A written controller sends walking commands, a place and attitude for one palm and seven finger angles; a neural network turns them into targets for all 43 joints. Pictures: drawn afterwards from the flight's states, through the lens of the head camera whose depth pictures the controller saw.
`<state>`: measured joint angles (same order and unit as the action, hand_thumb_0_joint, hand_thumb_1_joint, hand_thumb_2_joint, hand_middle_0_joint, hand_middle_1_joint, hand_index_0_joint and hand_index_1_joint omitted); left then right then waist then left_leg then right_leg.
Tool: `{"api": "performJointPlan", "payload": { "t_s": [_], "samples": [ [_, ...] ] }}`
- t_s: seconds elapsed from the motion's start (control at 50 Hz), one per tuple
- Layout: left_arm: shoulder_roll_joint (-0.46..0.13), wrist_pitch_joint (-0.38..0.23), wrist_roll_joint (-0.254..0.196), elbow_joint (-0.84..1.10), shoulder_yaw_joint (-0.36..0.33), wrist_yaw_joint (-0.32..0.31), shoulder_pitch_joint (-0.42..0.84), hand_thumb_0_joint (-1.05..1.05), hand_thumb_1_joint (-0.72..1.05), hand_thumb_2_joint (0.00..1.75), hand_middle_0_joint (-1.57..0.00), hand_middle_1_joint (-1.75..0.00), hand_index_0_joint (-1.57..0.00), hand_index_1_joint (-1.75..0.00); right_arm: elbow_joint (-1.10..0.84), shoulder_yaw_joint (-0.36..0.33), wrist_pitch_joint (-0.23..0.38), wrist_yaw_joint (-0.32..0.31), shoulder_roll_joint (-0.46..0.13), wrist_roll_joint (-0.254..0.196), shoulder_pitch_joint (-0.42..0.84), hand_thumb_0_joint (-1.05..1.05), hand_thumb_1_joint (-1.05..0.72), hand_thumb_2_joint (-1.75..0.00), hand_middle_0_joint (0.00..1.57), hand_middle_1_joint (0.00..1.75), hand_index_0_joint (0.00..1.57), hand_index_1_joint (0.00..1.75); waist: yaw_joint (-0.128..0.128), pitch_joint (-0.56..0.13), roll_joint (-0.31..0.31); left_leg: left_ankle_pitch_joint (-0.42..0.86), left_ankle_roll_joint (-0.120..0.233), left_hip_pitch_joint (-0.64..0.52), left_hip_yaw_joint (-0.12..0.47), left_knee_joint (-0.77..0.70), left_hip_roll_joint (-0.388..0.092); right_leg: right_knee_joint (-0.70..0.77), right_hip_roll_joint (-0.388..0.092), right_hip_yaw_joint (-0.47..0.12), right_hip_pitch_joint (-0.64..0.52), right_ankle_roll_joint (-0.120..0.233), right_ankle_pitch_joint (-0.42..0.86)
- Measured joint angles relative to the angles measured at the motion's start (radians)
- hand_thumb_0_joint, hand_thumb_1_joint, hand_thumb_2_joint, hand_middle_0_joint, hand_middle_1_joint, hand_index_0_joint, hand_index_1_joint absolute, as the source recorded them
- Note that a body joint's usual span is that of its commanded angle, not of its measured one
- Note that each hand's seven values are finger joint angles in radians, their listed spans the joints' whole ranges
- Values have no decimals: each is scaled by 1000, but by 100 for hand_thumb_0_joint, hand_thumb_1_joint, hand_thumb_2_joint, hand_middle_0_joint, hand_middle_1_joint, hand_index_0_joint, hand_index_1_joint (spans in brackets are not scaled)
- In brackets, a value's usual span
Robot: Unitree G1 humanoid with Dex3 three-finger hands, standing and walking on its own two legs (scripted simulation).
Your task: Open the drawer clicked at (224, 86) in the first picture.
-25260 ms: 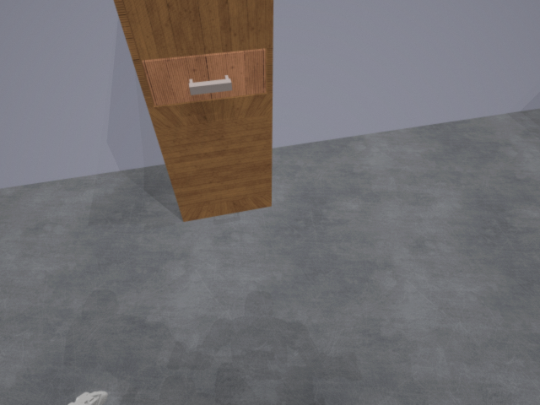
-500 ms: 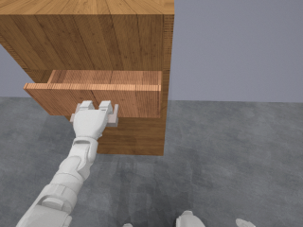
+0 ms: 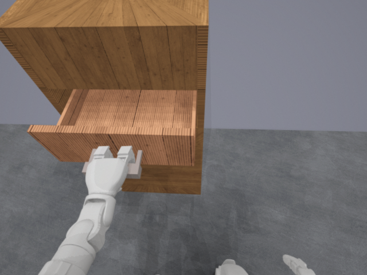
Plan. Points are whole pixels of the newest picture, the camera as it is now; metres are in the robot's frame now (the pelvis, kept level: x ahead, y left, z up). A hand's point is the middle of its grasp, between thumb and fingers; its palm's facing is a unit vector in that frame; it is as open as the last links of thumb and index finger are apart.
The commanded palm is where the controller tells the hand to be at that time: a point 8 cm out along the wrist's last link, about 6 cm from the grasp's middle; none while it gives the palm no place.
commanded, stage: pull the drawer open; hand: left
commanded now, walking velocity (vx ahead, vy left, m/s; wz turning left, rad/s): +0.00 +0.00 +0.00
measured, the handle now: (114, 161) +0.38 +0.19 -0.02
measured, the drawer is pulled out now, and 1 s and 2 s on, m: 0.13 0.25 0.30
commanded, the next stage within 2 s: open the thumb to release the handle in 1.70 s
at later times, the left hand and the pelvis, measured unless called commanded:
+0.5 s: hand (111, 201) +0.28 +0.18 -0.04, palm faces -0.04 -0.07 -1.00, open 6.0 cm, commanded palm +0.25 +0.19 +0.01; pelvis -0.01 -0.01 +0.00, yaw +0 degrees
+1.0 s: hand (105, 231) +0.22 +0.19 -0.04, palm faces -0.03 -0.08 -1.00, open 6.1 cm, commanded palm +0.19 +0.19 +0.01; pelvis +0.00 -0.01 -0.01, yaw +0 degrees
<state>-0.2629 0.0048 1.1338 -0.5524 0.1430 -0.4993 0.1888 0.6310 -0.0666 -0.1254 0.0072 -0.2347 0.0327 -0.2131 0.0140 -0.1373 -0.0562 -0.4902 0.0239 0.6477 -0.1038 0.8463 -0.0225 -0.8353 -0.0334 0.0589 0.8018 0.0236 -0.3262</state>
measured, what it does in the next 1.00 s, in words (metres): stands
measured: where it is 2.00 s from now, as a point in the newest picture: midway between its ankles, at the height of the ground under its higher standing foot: outside the picture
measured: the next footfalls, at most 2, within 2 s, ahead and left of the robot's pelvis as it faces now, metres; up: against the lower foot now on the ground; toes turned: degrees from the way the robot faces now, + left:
none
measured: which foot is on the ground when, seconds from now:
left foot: down 0.00-1.00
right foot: down 0.00-1.00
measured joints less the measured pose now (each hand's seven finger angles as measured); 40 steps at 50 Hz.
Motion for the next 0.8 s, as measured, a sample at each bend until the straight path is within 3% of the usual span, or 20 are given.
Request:
{"api": "performJointPlan", "payload": {
  "t_s": [0.18, 0.34, 0.8],
  "samples": [
    [4, -1, 14, 34, 18, -28, -45, 1, 62, 83, -38, -135, -42, -135, 14, 4, 16, -11, -8, 3, 15, 1, -90, -89, 20, 30, 20, 30, -16, 10, 5, -1, -2, 0, 7, 20, 5, -23, -7, 6, -2, 5, -6],
    [-3, 5, 3, 44, 9, -4, -63, 1, 63, 80, -36, -135, -42, -135, -6, 13, 29, -22, 0, -4, 44, 1, -90, -89, 20, 30, 20, 30, -14, 12, 12, 6, -6, -12, 0, 13, 3, -23, -4, -2, -7, 9, -1],
    [-9, -7, 12, 335, 7, -36, -393, 2, 62, 79, -34, -135, -42, -135, -50, 20, 37, -1, 3, 13, 74, 1, -90, -89, 20, 30, 20, 30, -37, 11, 12, -25, -14, -28, 1, 40, -5, -61, 4, -2, -15, 14, -35]
  ]
}}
